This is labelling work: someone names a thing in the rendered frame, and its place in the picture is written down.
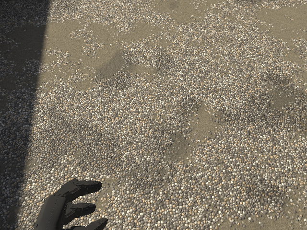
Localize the left robot hand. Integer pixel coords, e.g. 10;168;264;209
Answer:
33;178;108;230

